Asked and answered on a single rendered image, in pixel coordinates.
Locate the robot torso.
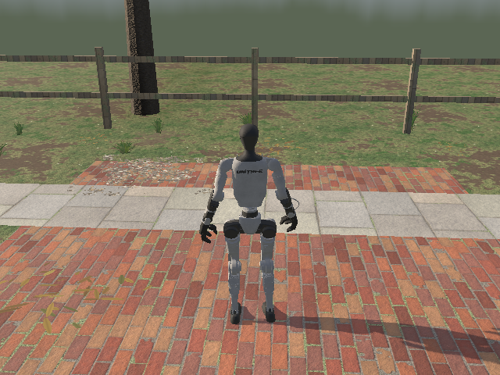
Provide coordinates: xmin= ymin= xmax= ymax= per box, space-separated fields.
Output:
xmin=231 ymin=154 xmax=268 ymax=234

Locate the left robot foot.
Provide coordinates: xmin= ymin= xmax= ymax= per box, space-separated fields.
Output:
xmin=230 ymin=302 xmax=241 ymax=324

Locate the left robot hand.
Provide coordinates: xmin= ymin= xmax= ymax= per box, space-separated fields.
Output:
xmin=199 ymin=222 xmax=217 ymax=243

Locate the robot right upper arm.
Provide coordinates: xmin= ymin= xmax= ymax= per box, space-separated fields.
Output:
xmin=266 ymin=157 xmax=288 ymax=200

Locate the right robot forearm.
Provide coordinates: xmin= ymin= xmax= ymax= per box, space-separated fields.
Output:
xmin=280 ymin=188 xmax=296 ymax=218

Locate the right robot hand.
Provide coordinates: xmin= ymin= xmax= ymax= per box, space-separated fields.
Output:
xmin=280 ymin=214 xmax=298 ymax=232

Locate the robot left upper arm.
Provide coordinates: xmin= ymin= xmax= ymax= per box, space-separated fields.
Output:
xmin=212 ymin=158 xmax=233 ymax=202

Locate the left robot forearm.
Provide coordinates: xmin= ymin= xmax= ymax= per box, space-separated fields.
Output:
xmin=202 ymin=190 xmax=219 ymax=225

